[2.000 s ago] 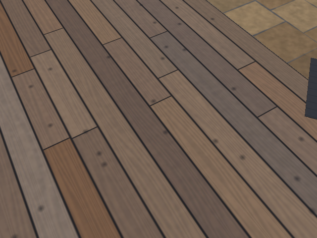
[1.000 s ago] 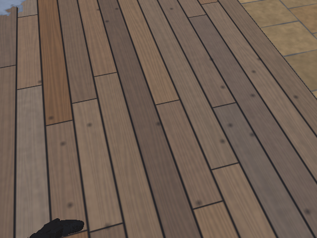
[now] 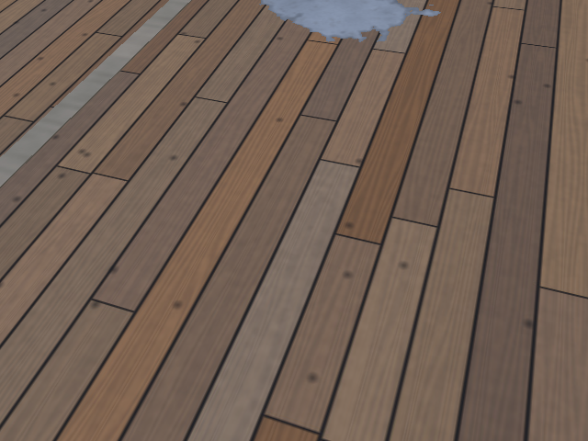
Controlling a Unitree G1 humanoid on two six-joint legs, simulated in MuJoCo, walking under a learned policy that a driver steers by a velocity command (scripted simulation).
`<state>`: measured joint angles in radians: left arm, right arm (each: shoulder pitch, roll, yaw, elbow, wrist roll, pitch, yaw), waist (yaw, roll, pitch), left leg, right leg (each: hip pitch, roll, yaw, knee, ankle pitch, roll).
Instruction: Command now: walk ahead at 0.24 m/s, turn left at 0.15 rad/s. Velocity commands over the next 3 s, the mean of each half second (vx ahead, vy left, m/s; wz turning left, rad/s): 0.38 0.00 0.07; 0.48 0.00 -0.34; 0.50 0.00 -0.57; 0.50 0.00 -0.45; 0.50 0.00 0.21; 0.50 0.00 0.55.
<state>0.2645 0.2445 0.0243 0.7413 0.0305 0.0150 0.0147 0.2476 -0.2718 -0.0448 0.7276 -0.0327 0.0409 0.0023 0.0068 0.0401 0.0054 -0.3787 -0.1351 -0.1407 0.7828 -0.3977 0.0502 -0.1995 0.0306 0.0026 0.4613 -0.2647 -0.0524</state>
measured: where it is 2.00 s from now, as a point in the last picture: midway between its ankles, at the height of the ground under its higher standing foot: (376, 297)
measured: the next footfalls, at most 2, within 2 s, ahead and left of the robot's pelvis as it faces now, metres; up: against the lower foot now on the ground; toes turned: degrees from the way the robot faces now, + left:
left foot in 0.34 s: +0.19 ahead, +0.13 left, +0.00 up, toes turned +2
right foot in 0.86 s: +0.51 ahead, -0.04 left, +0.00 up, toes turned -11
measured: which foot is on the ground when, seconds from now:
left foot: up 0.00-0.32, down 0.34-0.88, up 0.90-1.00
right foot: down 0.00-0.34, up 0.36-0.84, down 0.86-1.00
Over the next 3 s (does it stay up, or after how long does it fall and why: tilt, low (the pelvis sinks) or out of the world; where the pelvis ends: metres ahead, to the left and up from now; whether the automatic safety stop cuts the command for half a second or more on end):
stays up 1.37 -0.53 -0.02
